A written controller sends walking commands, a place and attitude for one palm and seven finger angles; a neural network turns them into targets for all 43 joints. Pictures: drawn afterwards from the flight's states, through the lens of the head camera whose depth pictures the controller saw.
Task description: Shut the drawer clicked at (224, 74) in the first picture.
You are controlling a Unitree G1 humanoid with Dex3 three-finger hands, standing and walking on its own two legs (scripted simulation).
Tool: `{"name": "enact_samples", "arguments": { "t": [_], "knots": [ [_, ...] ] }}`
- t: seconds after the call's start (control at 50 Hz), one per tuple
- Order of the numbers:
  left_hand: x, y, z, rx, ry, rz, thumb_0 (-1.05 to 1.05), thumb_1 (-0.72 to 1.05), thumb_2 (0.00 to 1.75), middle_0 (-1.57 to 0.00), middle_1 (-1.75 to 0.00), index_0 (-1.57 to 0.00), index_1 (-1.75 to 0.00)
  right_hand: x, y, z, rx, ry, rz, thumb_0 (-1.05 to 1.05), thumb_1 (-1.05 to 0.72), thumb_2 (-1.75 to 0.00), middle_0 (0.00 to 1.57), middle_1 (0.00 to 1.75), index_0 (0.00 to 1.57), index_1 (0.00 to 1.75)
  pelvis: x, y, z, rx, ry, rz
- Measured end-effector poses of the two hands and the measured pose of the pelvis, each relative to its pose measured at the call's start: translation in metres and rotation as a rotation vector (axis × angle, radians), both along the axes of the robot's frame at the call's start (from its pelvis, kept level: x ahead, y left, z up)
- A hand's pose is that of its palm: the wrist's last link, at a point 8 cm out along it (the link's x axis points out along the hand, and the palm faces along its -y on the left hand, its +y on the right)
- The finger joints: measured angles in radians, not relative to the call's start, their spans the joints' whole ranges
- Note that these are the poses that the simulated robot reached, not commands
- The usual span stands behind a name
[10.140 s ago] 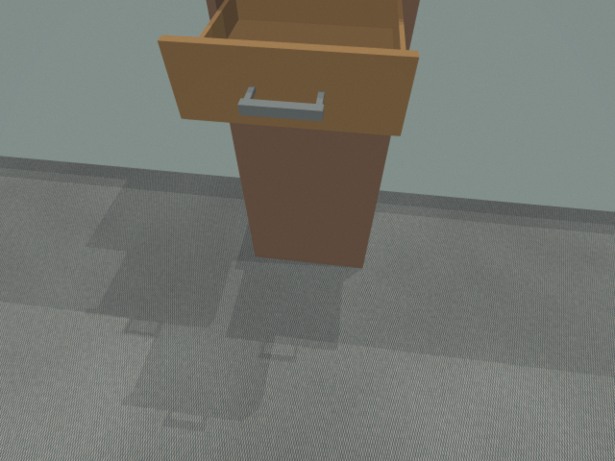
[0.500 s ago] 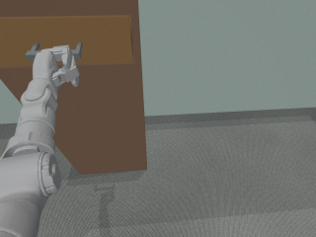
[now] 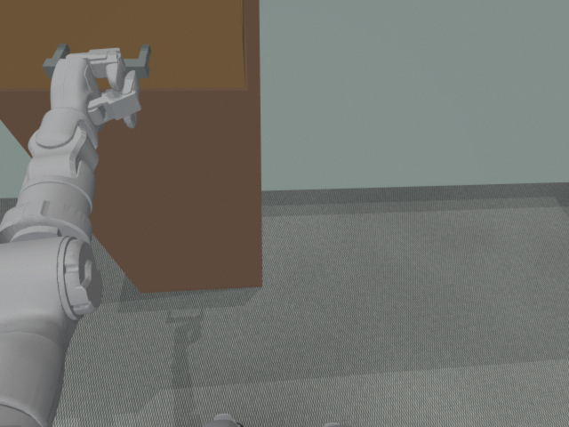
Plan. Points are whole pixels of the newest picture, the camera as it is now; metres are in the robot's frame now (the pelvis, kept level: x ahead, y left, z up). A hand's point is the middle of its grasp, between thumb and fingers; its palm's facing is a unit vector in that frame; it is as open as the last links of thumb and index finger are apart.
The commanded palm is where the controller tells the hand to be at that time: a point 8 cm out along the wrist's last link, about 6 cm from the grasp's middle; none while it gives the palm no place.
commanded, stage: pull the fist back off the drawer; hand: left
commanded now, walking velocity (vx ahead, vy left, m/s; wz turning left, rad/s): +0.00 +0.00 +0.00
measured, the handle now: (101, 59) +0.58 +0.23 +0.18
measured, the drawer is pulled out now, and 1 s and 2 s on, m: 0.00 0.00 0.00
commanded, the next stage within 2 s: draw the hand back to the body in 0.66 s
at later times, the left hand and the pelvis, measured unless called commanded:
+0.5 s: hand (142, 97) +0.51 +0.17 +0.17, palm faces +0.03 -1.00 +0.01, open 3.1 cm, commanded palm +0.47 +0.21 +0.17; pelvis +0.01 +0.00 +0.00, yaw -1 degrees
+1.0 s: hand (120, 135) +0.43 +0.18 +0.17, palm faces +0.03 -1.00 -0.01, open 3.3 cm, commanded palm +0.40 +0.22 +0.18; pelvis +0.05 -0.01 +0.01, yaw -2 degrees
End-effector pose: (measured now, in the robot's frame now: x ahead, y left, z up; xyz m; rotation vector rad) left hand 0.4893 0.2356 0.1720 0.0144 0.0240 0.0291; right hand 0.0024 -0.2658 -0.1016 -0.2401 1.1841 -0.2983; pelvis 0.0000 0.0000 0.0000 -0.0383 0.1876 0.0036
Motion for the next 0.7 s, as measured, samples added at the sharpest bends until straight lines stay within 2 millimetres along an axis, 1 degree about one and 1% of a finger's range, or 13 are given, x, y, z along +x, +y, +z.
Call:
{"name": "enact_samples", "arguments": {
  "t": [0.22, 0.3, 0.38, 0.46, 0.54, 0.6, 0.7],
  "knots": [
    [-0.001, -0.003, 0.000, 0.004, -0.005, 0.001, -0.03, 0.66, 0.96, -1.40, -1.60, -1.40, -1.60, -0.022, -0.001, 0.001, -0.006, 0.023, -0.016, 0.00, -0.90, -0.90, 0.20, 0.30, 0.20, 0.30, -0.005, 0.001, -0.001, 0.000, 0.003, -0.001],
    [-0.002, -0.006, 0.000, 0.006, -0.008, 0.003, -0.03, 0.69, 0.96, -1.40, -1.60, -1.40, -1.60, -0.024, 0.001, 0.000, 0.005, 0.028, -0.014, 0.00, -0.90, -0.90, 0.20, 0.30, 0.20, 0.30, -0.005, 0.001, -0.002, 0.001, 0.002, -0.001],
    [-0.004, -0.009, 0.000, 0.006, -0.017, 0.005, -0.02, 0.73, 0.96, -1.40, -1.60, -1.40, -1.60, -0.021, 0.004, -0.002, 0.020, 0.015, -0.016, 0.01, -0.90, -0.90, 0.20, 0.30, 0.20, 0.30, -0.003, 0.001, -0.001, 0.003, -0.002, -0.008],
    [-0.006, -0.014, 0.000, -0.008, -0.029, 0.004, -0.01, 0.80, 0.96, -1.40, -1.60, -1.40, -1.60, -0.011, 0.006, -0.003, 0.037, -0.014, -0.023, 0.01, -0.90, -0.90, 0.20, 0.30, 0.20, 0.30, 0.002, 0.000, 0.000, 0.007, -0.013, -0.020],
    [-0.008, -0.018, -0.001, -0.020, -0.042, 0.003, 0.00, 0.85, 0.94, -1.40, -1.60, -1.40, -1.60, 0.004, 0.007, -0.003, 0.050, -0.055, -0.032, 0.01, -0.90, -0.90, 0.20, 0.30, 0.20, 0.30, 0.009, -0.001, 0.002, 0.011, -0.025, -0.034],
    [-0.012, -0.020, 0.000, -0.004, -0.060, -0.005, 0.01, 0.87, 0.93, -1.40, -1.60, -1.40, -1.60, 0.020, 0.007, -0.002, 0.059, -0.095, -0.039, 0.01, -0.90, -0.90, 0.20, 0.30, 0.20, 0.30, 0.017, -0.002, 0.004, 0.014, -0.035, -0.043],
    [-0.019, -0.021, -0.003, -0.017, -0.049, 0.001, 0.01, 0.89, 0.92, -1.40, -1.60, -1.40, -1.60, 0.052, 0.005, 0.000, 0.069, -0.151, -0.027, 0.01, -0.90, -0.90, 0.20, 0.30, 0.20, 0.30, 0.027, -0.005, 0.006, 0.018, -0.057, -0.046]
  ]
}}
